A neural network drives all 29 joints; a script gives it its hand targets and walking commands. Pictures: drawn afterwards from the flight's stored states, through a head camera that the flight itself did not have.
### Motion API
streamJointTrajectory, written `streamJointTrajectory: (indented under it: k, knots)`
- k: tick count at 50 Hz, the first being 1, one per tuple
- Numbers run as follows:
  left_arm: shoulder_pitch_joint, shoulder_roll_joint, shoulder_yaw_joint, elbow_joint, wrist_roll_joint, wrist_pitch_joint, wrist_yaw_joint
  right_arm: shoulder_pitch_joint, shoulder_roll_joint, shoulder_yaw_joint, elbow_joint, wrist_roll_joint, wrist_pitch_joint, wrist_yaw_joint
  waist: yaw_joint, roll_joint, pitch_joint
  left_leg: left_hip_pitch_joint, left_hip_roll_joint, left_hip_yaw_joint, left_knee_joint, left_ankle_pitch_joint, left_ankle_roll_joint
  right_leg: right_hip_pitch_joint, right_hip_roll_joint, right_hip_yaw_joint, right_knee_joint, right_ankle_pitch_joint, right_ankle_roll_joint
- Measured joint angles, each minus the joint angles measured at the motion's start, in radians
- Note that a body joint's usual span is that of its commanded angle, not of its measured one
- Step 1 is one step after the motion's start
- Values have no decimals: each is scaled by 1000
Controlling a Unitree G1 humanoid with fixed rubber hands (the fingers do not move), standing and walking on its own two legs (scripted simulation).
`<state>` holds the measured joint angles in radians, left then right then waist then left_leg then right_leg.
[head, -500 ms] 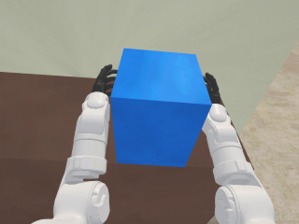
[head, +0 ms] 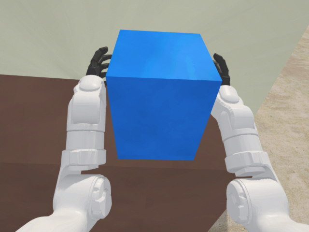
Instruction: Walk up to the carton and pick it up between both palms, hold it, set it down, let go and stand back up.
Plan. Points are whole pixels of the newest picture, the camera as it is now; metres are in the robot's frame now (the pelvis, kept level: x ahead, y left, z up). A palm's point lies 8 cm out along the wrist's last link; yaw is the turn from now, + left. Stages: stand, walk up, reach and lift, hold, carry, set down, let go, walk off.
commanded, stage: reach and lift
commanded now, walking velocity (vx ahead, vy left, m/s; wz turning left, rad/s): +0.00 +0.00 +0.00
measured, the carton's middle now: (158, 97) +0.40 -0.03 +0.19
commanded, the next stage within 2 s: hold in 1.42 s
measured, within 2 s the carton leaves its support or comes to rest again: neither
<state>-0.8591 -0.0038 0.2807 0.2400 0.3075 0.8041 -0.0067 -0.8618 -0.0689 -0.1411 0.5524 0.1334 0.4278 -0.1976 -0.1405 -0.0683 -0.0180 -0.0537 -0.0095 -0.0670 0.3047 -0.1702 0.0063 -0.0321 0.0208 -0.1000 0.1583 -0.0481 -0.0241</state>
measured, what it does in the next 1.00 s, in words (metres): stands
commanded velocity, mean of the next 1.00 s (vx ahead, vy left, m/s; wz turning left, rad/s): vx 0.00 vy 0.00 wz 0.00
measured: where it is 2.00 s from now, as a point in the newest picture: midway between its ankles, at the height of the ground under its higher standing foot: outside the picture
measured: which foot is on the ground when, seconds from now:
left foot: down 0.00-1.00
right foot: down 0.00-1.00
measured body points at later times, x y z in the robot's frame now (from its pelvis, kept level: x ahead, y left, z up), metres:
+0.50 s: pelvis +0.00 +0.00 +0.00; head -0.04 +0.03 +0.45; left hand +0.40 +0.13 +0.27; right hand +0.39 -0.17 +0.28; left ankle +0.00 +0.11 -0.75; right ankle +0.03 -0.10 -0.75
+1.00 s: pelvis +0.00 +0.00 +0.00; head -0.06 +0.03 +0.44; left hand +0.39 +0.14 +0.29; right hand +0.38 -0.15 +0.31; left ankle +0.00 +0.11 -0.75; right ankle +0.03 -0.10 -0.75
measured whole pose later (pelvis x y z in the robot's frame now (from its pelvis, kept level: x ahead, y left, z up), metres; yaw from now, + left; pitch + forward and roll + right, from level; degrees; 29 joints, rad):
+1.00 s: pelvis +0.00 +0.00 +0.00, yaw +0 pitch -4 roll -1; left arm -0.95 0.04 0.32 0.18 0.30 0.99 -0.06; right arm -1.02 -0.14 -0.08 0.54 0.32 0.64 -0.31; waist -0.10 -0.05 -0.09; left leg -0.07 0.00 -0.06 0.31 -0.17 0.00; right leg -0.05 0.03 -0.09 0.18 -0.06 -0.03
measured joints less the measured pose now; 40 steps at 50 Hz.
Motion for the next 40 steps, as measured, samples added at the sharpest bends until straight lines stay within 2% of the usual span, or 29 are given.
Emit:
streamJointTrajectory:
  k: [13,26,40]
  knots:
    - [-39,8,20,-59,9,91,-22,-61,-36,32,-40,84,98,-40,2,6,-9,0,1,7,-4,-1,0,-3,1,7,-2,0,1]
    - [-27,16,24,-117,5,145,-43,-64,-50,67,-86,146,150,-84,17,7,-22,8,6,7,-6,-5,-4,3,5,8,-2,-5,-3]
    - [-50,37,27,-105,-6,180,-51,-106,-59,70,-66,178,190,-106,34,8,-48,-3,7,6,2,-4,-6,-7,6,6,7,-4,-5]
